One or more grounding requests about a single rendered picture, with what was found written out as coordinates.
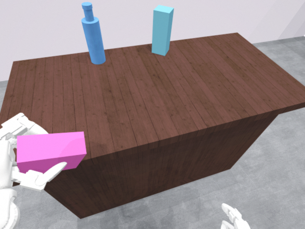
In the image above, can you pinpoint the robot left forearm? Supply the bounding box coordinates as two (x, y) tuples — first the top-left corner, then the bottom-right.
(0, 188), (20, 229)

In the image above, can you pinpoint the table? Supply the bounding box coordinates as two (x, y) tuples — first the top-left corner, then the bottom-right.
(0, 32), (305, 219)

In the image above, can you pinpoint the sponge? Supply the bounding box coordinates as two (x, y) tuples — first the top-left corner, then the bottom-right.
(17, 132), (87, 174)

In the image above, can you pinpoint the right robot hand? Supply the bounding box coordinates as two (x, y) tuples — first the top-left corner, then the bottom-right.
(221, 203), (250, 229)

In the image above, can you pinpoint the left robot hand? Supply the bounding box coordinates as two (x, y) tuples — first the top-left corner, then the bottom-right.
(0, 113), (67, 192)

